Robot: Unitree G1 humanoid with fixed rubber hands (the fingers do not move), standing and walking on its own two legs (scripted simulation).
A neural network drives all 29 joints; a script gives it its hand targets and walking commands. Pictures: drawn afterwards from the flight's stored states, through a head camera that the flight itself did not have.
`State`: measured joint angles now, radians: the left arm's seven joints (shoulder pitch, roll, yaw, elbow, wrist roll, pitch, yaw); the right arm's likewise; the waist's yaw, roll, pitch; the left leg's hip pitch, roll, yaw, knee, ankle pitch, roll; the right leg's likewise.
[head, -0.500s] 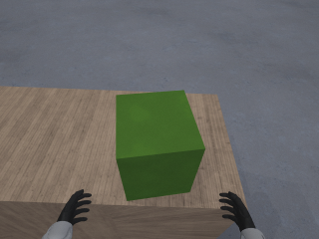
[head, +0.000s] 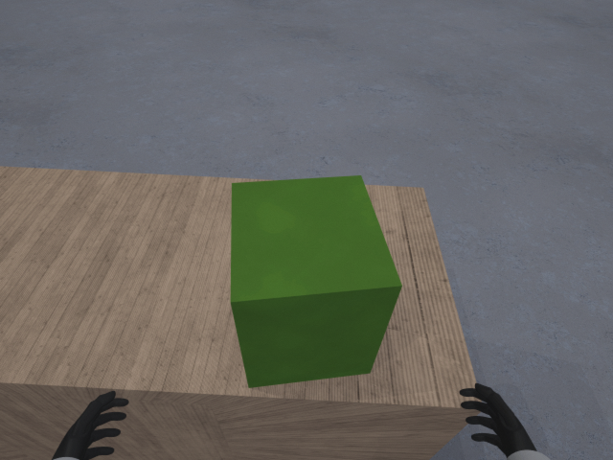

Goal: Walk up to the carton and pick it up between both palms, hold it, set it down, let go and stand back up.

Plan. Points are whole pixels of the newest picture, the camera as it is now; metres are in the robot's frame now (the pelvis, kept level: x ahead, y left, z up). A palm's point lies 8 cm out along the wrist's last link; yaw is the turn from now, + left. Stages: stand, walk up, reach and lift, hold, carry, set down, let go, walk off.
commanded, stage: stand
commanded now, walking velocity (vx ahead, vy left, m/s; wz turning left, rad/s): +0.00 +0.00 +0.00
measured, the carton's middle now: (304, 282) +0.38 +0.02 -0.01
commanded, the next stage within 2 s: none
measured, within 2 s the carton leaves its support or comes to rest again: neither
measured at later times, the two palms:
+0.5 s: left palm out of the picture +0.13 +0.32 -0.08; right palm out of the picture +0.12 -0.28 -0.07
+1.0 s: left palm out of the picture +0.10 +0.33 -0.09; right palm out of the picture +0.10 -0.28 -0.08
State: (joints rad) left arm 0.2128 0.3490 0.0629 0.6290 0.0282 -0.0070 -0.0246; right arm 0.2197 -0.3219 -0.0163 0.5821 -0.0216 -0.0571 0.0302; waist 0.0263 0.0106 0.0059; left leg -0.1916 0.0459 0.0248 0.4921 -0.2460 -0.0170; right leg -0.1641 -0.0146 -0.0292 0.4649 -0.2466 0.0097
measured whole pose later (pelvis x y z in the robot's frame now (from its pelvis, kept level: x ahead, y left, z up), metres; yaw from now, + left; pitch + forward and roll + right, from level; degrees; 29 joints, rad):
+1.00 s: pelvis -0.01 +0.02 +0.00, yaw +1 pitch -3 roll +0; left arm 0.19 0.39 0.02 0.85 0.00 -0.02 0.00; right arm 0.21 -0.40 -0.01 0.81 -0.01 -0.03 0.01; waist 0.00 0.00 0.03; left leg -0.17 0.01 0.03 0.43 -0.21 0.01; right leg -0.13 -0.05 -0.03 0.40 -0.21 0.04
